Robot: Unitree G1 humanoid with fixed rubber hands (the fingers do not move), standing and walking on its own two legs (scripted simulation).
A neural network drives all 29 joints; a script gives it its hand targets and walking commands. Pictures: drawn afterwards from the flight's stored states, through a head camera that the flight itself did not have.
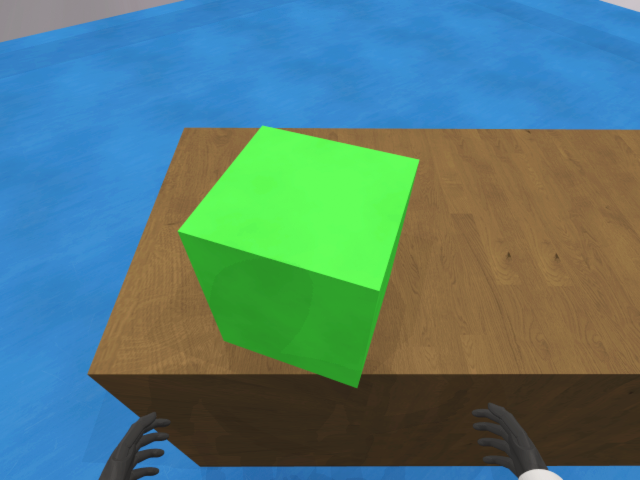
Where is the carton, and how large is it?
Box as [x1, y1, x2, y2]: [178, 126, 418, 387]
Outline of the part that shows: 262,126 178,230 179,235 224,340 357,387 391,270 418,159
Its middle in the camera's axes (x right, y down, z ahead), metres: -0.01 +0.02 +0.52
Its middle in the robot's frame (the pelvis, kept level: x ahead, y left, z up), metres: +0.38 +0.02 +0.06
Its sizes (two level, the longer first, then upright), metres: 0.210 0.200 0.250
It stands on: a pedestal, 0.69 m high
